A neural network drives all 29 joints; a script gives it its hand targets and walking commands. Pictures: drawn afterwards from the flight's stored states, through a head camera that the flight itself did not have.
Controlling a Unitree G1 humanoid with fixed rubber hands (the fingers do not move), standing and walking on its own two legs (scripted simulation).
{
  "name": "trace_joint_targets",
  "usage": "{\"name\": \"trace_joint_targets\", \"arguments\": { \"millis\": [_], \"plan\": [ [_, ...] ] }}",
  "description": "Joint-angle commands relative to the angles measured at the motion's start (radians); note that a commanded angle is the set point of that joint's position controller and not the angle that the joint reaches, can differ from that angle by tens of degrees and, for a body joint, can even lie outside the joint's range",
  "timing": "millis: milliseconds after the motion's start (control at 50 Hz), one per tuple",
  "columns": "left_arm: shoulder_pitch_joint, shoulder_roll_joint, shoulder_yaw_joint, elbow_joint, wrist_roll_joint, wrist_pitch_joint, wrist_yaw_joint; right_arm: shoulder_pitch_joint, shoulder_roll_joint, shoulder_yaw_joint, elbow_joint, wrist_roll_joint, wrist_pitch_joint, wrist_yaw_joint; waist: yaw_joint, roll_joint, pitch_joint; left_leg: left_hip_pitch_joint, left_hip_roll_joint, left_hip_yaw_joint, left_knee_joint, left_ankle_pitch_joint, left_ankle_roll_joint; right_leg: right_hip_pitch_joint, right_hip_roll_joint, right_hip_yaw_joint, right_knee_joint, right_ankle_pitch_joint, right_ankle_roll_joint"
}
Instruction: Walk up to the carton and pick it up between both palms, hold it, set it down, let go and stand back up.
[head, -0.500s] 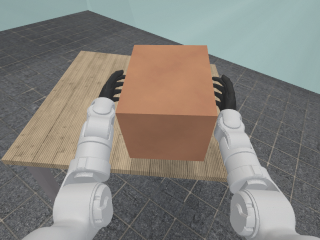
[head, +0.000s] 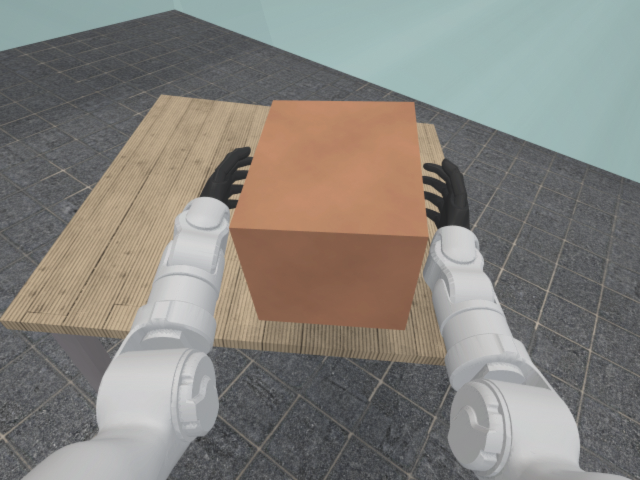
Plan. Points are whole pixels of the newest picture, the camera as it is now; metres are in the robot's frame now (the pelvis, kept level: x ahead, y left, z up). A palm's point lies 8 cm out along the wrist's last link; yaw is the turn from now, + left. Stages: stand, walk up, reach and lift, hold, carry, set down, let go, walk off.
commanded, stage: set down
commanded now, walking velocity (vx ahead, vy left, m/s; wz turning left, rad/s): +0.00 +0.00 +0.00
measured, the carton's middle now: (336, 211) +0.46 -0.02 +0.11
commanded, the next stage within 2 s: none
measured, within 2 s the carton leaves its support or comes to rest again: neither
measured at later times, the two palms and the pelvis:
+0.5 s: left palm (213, 204) +0.45 +0.15 +0.12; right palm (437, 228) +0.40 -0.15 +0.13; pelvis +0.01 +0.00 +0.00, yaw +0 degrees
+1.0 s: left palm (211, 206) +0.46 +0.15 +0.11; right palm (426, 232) +0.41 -0.14 +0.12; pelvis +0.02 +0.00 +0.00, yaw +0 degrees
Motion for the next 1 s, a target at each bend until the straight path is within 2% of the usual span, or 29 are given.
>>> {"name": "trace_joint_targets", "arguments": {
  "millis": [0, 160, 180, 220, 320, 340, 420, 760, 960, 980],
  "plan": [
    [-0.672, -0.508, -0.120, -0.046, -0.111, -0.117, -0.169, -0.610, 0.588, 0.230, -0.113, -0.028, -0.065, 0.111, -0.053, 0.121, -0.522, 0.027, -0.047, 0.078, -0.107, -0.005, 0.021, 0.296, -0.025, 0.011, -0.108, 0.447, 0.109],
    [-0.682, -0.497, -0.086, 0.004, -0.106, -0.140, -0.178, -0.614, 0.605, 0.195, -0.108, -0.059, -0.066, 0.109, -0.057, 0.133, -0.530, -0.004, -0.046, 0.081, -0.103, -0.006, 0.019, 0.296, -0.029, 0.017, -0.098, 0.475, 0.111],
    [-0.690, -0.505, -0.096, 0.003, -0.110, -0.145, -0.177, -0.616, 0.606, 0.187, -0.111, -0.066, -0.071, 0.108, -0.068, 0.142, -0.553, -0.005, -0.046, 0.078, -0.098, 0.006, 0.015, 0.296, -0.028, 0.013, -0.090, 0.496, 0.109],
    [-0.680, -0.497, -0.085, 0.017, -0.108, -0.152, -0.179, -0.603, 0.617, 0.188, -0.101, -0.070, -0.067, 0.109, -0.061, 0.135, -0.534, -0.006, -0.045, 0.079, -0.101, 0.005, 0.018, 0.298, -0.030, 0.014, -0.090, 0.505, 0.112],
    [-0.692, -0.492, -0.070, 0.047, -0.102, -0.163, -0.187, -0.602, 0.629, 0.163, -0.095, -0.093, -0.067, 0.104, -0.073, 0.138, -0.537, -0.028, -0.045, 0.081, -0.098, 0.002, 0.016, 0.301, -0.032, 0.015, -0.084, 0.516, 0.115],
    [-0.692, -0.489, -0.061, 0.049, -0.102, -0.168, -0.187, -0.597, 0.634, 0.163, -0.092, -0.094, -0.066, 0.104, -0.066, 0.136, -0.536, -0.035, -0.046, 0.084, -0.098, 0.004, 0.017, 0.307, -0.033, 0.018, -0.081, 0.530, 0.116],
    [-0.697, -0.489, -0.053, 0.068, -0.097, -0.173, -0.197, -0.581, 0.636, 0.132, -0.075, -0.120, -0.063, 0.098, -0.088, 0.140, -0.519, -0.039, -0.042, 0.081, -0.100, -0.001, 0.014, 0.295, -0.032, 0.014, -0.081, 0.528, 0.116],
    [-0.694, -0.471, -0.006, 0.142, -0.079, -0.202, -0.225, -0.552, 0.677, 0.063, -0.051, -0.193, -0.069, 0.078, -0.110, 0.142, -0.499, -0.089, -0.038, 0.082, -0.094, -0.004, 0.014, 0.287, -0.038, 0.016, -0.062, 0.573, 0.126],
    [-0.702, -0.467, -0.005, 0.163, -0.076, -0.216, -0.234, -0.538, 0.688, 0.018, -0.036, -0.229, -0.081, 0.064, -0.139, 0.158, -0.509, -0.119, -0.036, 0.079, -0.079, 0.010, 0.006, 0.269, -0.038, 0.011, -0.046, 0.609, 0.126],
    [-0.689, -0.463, 0.004, 0.175, -0.071, -0.216, -0.235, -0.532, 0.695, 0.029, -0.036, -0.228, -0.080, 0.065, -0.126, 0.156, -0.512, -0.119, -0.035, 0.078, -0.076, 0.019, 0.010, 0.270, -0.039, 0.013, -0.043, 0.621, 0.126]
  ]
}}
